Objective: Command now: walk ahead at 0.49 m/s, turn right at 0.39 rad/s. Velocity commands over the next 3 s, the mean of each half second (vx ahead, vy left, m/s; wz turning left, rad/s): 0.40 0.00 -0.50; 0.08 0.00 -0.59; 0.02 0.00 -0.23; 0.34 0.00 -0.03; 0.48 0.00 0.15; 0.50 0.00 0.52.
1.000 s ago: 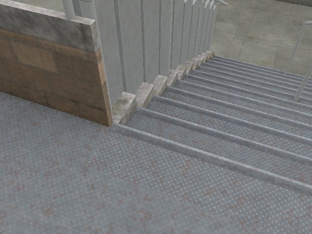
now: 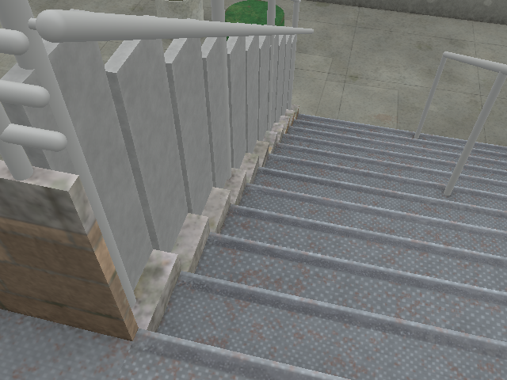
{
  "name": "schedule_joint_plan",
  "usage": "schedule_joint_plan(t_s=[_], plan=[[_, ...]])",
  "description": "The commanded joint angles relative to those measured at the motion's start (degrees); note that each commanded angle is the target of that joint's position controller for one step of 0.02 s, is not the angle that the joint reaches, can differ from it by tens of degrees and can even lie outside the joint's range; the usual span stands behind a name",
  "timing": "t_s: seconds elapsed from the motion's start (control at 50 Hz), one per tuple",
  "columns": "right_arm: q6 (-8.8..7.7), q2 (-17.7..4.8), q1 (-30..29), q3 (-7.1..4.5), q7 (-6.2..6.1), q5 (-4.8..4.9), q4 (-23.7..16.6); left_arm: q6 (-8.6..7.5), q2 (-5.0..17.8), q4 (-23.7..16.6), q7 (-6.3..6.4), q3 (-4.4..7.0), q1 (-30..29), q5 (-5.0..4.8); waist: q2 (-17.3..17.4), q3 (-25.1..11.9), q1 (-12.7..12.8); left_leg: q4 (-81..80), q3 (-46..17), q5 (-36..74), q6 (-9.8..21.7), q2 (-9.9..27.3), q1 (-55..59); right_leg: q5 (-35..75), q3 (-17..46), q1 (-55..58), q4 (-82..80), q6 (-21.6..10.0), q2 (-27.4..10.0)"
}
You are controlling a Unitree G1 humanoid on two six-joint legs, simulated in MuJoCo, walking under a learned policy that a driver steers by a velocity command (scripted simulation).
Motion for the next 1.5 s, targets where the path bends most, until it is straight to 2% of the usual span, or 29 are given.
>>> schedule_joint_plan(t_s=[0.02, 0.22, 0.28, 0.32, 0.34, 0.36, 0.38, 0.4, 0.46, 0.52, 0.6, 0.64, 0.76, 0.8, 0.82, 0.84, 0.86, 0.9, 1.02, 1.08, 1.14, 1.2, 1.28, 1.32, 1.34, 1.36, 1.42, 1.46, 1.5], plan=[[-1.96, -2.7, 0.6, 1.03, 0.54, -1.15, -2.0, 0.65, 0.4, -2.4, -0.61, -0.23, 0.4, -0.9, 5.0, 1.8, 3.0, -6.5, -2.8, 25.3, 9.9, 16.8, -4.4, 11.7, -0.1, 1.6, -8.2, 1.7, -1.8], [0.82, -6.9, 11.9, -1.06, 1.09, -0.81, 4.4, 2.13, 1.2, -5.6, -1.15, 0.99, -14.7, -0.94, 6.1, 4.9, 0.8, -2.8, 2.8, 37.7, 6.8, 21.8, 21.1, 1.6, -2.8, -2.8, -28.1, 2.5, 2.8], [1.52, -9.4, 8.7, -2.62, -0.12, -0.01, 2.1, 0.86, 3.1, -4.5, 0.06, 2.3, -12.1, -2.11, 8.8, 2.0, 3.7, 4.0, 6.6, 55.0, 4.9, 21.1, 18.4, -7.5, -8.4, 8.4, -27.3, 1.8, 7.9], [1.42, -11.7, 4.5, -3.09, -0.67, 0.32, -1.0, -0.89, 6.5, -0.7, 1.56, 3.81, 2.3, -3.52, 8.3, -3.4, 9.5, 21.6, 8.5, 65.1, -0.3, 18.1, 0.8, 9.7, -8.7, 34.6, -28.0, -1.6, 11.0], [0.72, -7.6, 7.8, -1.65, -0.5, -0.12, -4.6, -1.24, 10.3, 1.7, 3.11, 4.48, 14.9, -3.75, -0.8, -19.0, 11.1, 41.7, 5.7, 47.2, -7.9, 14.1, -23.1, 21.7, 7.0, 66.9, -22.7, -12.1, 2.0], [0.8, -9.4, 2.0, -2.2, 2.63, 0.22, -7.4, 0.18, 10.2, 5.3, 4.21, 3.81, 29.3, -1.12, -7.1, -30.3, 15.6, 69.9, 1.7, -28.7, -11.6, 2.2, -31.1, 45.5, 29.9, 78.0, -34.2, -23.4, -12.0], [1.2, -7.1, -6.1, -1.83, 4.35, 2.38, -11.3, -2.06, 15.0, 7.7, 4.12, 5.82, 29.6, 1.04, 1.3, -20.8, 15.2, 72.0, -11.2, -27.6, -7.7, 4.9, -39.0, 47.0, 26.9, 70.7, -35.4, -16.9, -12.1], [0.91, -10.0, -15.3, -2.46, 3.39, 2.56, -14.1, -3.28, 15.4, 5.0, 4.66, 6.69, 18.0, -0.59, 2.8, -5.1, 13.7, 70.6, -12.7, -27.8, -7.5, 8.9, -41.4, 44.8, 19.2, 52.8, -37.4, -14.4, -9.8], [1.66, -2.5, -5.3, -0.99, -0.66, 0.81, -14.2, -4.16, 5.6, 2.0, 4.29, 3.2, 6.1, -2.77, 2.2, -2.5, 1.2, 56.2, -12.3, -20.8, -5.2, 13.0, -20.5, 36.5, 9.9, 21.1, -44.7, -12.1, -3.9], [2.2, -8.2, -2.9, -2.11, -1.97, 3.53, -14.9, -4.59, 11.2, -2.1, 1.57, 4.82, 4.4, -1.5, 0.5, -4.9, -0.7, 52.5, -9.3, -13.3, -6.8, 8.9, -17.6, 35.8, 9.5, 16.3, -47.9, -12.5, -2.4], [4.87, -7.3, -11.0, -1.25, -0.01, 1.64, -18.3, -4.17, 11.4, -5.3, 1.39, 4.1, 4.8, -0.3, -2.3, -6.2, 0.1, 42.6, -6.3, -1.2, -8.0, 8.0, -15.5, 29.5, 8.9, 13.9, -45.2, -7.9, 1.9], [5.12, -9.4, -13.7, -1.78, 0.73, 1.93, -19.9, -3.64, 11.6, -7.8, 1.51, 3.97, 4.6, -1.34, -1.3, -7.2, 0.8, 37.3, -7.0, 1.3, -7.7, 7.6, -14.6, 24.8, 11.7, 15.5, -42.9, -6.9, 1.5], [4.31, -10.5, -16.0, -1.47, -3.12, 4.89, -21.6, -1.13, 11.8, -9.3, 3.39, 4.04, 11.0, -2.01, -1.9, -8.3, 5.4, 17.9, -10.7, -5.2, -5.1, 5.3, -22.2, 14.1, 28.5, 35.4, -33.4, -8.2, -5.3], [3.22, -14.3, -11.6, -2.57, -3.95, 5.69, -21.3, -0.28, 7.7, -10.8, 2.74, 1.83, 10.7, -2.44, 4.5, -13.0, 2.5, 8.4, -13.5, 22.2, 4.1, 11.2, -0.9, 2.1, 21.2, 23.0, -24.5, -1.9, 3.4], [1.93, -20.4, -9.9, -3.81, -4.19, 3.91, -22.2, -1.01, 0.8, -14.1, 2.6, -0.24, 13.8, -1.87, 16.7, -18.2, 4.6, 8.4, -32.5, 54.2, 23.4, 27.7, 16.5, -33.7, 7.9, 3.6, -8.8, 7.5, 17.1], [0.93, -19.6, -9.7, -4.64, -2.43, -0.36, -21.8, -1.15, 9.5, -13.8, 3.16, 2.05, 13.2, -0.63, 9.5, -9.7, 2.0, 4.9, -37.4, 55.9, 25.7, 35.9, 10.1, -40.4, 7.4, -6.1, 5.0, 12.5, 12.4], [0.43, -18.4, -12.1, -4.98, -1.51, 0.73, -21.1, -0.14, 13.3, -12.5, 4.17, 3.15, 12.3, -0.49, 4.1, -8.7, 3.1, 4.4, -29.7, 49.4, 20.3, 31.6, 6.0, -35.5, 7.2, -4.2, 12.8, 14.8, 7.7], [0.27, -11.9, -21.5, -2.79, -0.15, 3.92, -24.6, 1.02, 13.9, -12.3, 5.18, 3.22, 12.1, -0.19, 5.5, -8.8, 6.1, 5.6, -18.2, 46.9, 12.7, 23.4, -2.5, -27.0, 6.1, 1.6, 18.1, 17.0, 7.4], [0.93, -15.1, -19.0, -2.73, -2.02, 3.35, -26.4, 0.68, 12.5, -16.0, 3.09, 2.4, 7.1, -1.68, 8.4, -8.3, 3.0, 4.4, -7.2, 39.1, 12.2, 18.2, -2.7, -13.4, 1.0, 3.8, 23.0, 17.4, 7.6], [1.55, -15.1, -15.8, -2.63, 0.41, 2.86, -25.0, 0.93, 12.8, -16.2, 3.71, 2.69, 6.6, -1.65, 8.8, -7.3, 2.1, 6.1, -9.1, 41.8, 13.1, 21.5, 4.3, -13.6, 4.0, 0.6, 15.7, 17.5, 6.7], [1.39, -13.6, -19.1, -1.85, 2.51, 4.11, -25.3, 2.16, 10.9, -15.6, 3.91, 2.12, 8.2, -0.95, 8.4, -8.3, 4.5, 8.2, -8.3, 38.0, 11.3, 21.3, 2.9, -14.3, 1.6, 6.2, 3.4, 19.2, 2.3], [1.35, -16.8, -19.2, -3.09, 3.46, 5.44, -25.1, 3.59, 7.9, -15.5, 2.93, 0.96, 8.2, -0.79, 8.6, -6.0, 3.6, 8.3, -8.3, 23.0, 8.6, 19.5, -4.5, -19.6, -7.0, 18.9, -14.7, 19.6, 1.5], [2.28, -19.5, -16.5, -5.11, 3.06, 5.82, -23.1, 2.98, 10.0, -15.9, 4.08, 1.41, 8.2, -2.22, 9.3, -5.4, 1.5, 6.8, -16.7, 4.8, 11.5, 24.3, -2.2, -12.3, -8.8, 22.7, -32.7, 12.3, 3.2], [2.78, -12.0, -20.0, -2.2, 3.52, 6.62, -22.5, 1.87, 7.9, -16.2, 3.68, 0.76, 8.2, -3.73, 7.8, -6.6, 4.1, 8.3, -15.7, -3.5, 5.0, 21.2, -8.4, -0.3, -6.7, 32.6, -41.9, 7.2, 2.3], [2.74, -11.1, -17.1, -2.48, 3.06, 5.53, -23.7, 1.05, 10.6, -17.8, 3.52, 0.93, 4.9, -3.6, 1.3, -9.3, 0.1, 13.2, -8.0, -7.3, 0.9, 14.9, -10.4, 8.6, -1.5, 35.2, -40.2, -0.1, -2.6], [2.25, -13.3, -18.4, -3.65, 1.99, 5.48, -25.6, 0.54, 14.4, -18.7, 2.81, 2.16, 1.2, -3.41, -5.1, -6.5, -0.8, 16.6, -0.4, -7.6, -2.8, 7.8, -10.4, 1.3, 3.1, 29.0, -43.0, -4.3, -4.5], [1.85, -14.6, -18.7, -4.41, 0.61, 5.28, -26.0, 0.42, 12.4, -20.3, 1.2, 1.95, -1.9, -3.48, -1.9, -3.9, -0.5, 16.0, -1.3, -0.4, -2.2, 6.6, -7.6, -8.7, 3.2, 23.8, -43.8, -1.0, -3.4], [2.02, -9.8, -15.7, -2.5, 2.66, 6.02, -24.5, 1.1, 7.9, -17.8, -0.27, 0.11, 3.0, -4.52, 0.5, -2.1, 0.1, 11.3, -3.3, -0.2, -2.5, 8.4, -3.1, -20.4, 1.3, 21.2, -44.5, 3.8, -0.8], [2.41, -12.0, -14.1, -3.22, 4.49, 5.4, -23.9, 2.66, 12.0, -15.7, -0.23, 1.87, 8.9, -2.9, -1.4, 1.9, 2.2, 13.1, -1.7, -11.3, -2.5, 6.3, -5.6, -32.9, 0.7, 21.1, -47.3, 3.1, 0.3]])
Next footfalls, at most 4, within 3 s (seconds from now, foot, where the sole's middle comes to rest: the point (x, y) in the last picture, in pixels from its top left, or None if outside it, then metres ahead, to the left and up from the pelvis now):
0.32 right None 0.35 -0.19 -0.78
0.80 left None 0.45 0.00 -0.78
1.30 right None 0.25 -0.15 -0.78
2.14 right None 0.41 -0.29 -0.78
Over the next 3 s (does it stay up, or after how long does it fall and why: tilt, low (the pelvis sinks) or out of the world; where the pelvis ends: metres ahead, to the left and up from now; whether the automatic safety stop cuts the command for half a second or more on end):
stays up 0.72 -0.43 -0.29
